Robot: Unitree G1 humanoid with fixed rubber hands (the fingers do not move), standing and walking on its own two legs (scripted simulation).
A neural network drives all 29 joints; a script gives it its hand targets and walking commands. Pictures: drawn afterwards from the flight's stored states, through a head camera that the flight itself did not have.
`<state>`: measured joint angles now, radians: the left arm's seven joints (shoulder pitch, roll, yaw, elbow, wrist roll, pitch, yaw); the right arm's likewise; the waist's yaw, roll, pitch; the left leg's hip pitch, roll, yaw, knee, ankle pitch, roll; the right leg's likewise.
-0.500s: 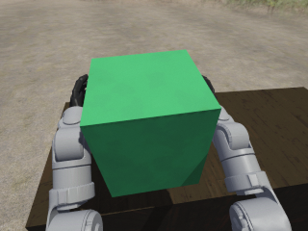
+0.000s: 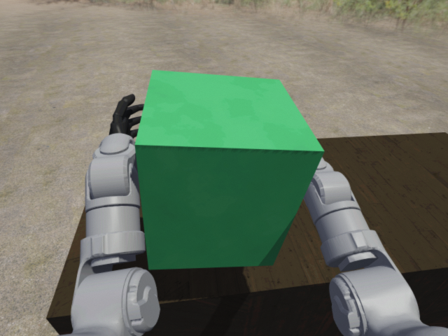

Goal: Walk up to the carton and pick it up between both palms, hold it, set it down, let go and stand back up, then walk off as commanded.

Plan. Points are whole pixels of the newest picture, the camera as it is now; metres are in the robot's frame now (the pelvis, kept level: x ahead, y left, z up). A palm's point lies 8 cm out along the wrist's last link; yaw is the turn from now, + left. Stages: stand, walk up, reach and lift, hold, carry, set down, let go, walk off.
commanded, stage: hold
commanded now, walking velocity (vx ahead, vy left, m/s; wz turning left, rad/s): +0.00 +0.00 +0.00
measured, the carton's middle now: (215, 172) +0.34 +0.00 +0.19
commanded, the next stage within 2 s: none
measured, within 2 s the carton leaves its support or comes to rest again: neither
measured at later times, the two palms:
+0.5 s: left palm (120, 146) +0.37 +0.15 +0.23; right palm (302, 144) +0.36 -0.15 +0.22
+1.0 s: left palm (124, 142) +0.38 +0.15 +0.23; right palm (298, 150) +0.37 -0.15 +0.21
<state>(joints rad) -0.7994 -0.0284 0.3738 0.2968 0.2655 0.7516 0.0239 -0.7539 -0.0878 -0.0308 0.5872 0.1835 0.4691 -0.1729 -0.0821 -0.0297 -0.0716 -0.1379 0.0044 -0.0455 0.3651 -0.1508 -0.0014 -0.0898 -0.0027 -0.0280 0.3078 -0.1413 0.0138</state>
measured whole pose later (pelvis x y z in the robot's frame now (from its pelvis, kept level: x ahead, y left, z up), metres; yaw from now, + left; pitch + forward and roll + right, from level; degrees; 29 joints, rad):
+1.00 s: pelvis +0.01 +0.00 +0.00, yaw +0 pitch -4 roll -1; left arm -0.73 -0.03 0.34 0.17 0.25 0.79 0.02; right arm -0.72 -0.09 -0.03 0.48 0.24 0.52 -0.21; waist -0.08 -0.03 -0.07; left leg -0.13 0.01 -0.05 0.37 -0.17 -0.01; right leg -0.08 0.00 -0.03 0.31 -0.16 0.01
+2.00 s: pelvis +0.02 +0.00 +0.00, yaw +0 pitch -4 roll -1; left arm -0.72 -0.03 0.33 0.19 0.25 0.77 0.02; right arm -0.73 -0.10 -0.03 0.48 0.27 0.54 -0.23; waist -0.08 -0.03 -0.08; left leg -0.13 0.01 -0.05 0.37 -0.18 -0.01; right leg -0.08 0.00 -0.03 0.31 -0.17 0.01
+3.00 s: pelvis +0.02 +0.00 +0.00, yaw +0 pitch -3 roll -1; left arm -0.66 -0.04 0.29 0.05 0.24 0.78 0.01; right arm -0.70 -0.11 -0.03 0.35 0.33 0.57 -0.26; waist -0.09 -0.03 -0.08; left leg -0.13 0.01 -0.05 0.37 -0.19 -0.01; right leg -0.08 0.00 -0.03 0.31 -0.17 0.01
